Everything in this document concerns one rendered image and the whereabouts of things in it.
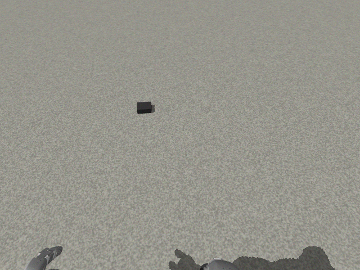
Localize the small box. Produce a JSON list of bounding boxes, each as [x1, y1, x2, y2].
[[137, 102, 151, 114]]

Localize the left robot hand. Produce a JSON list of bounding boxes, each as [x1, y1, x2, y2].
[[24, 246, 62, 270]]

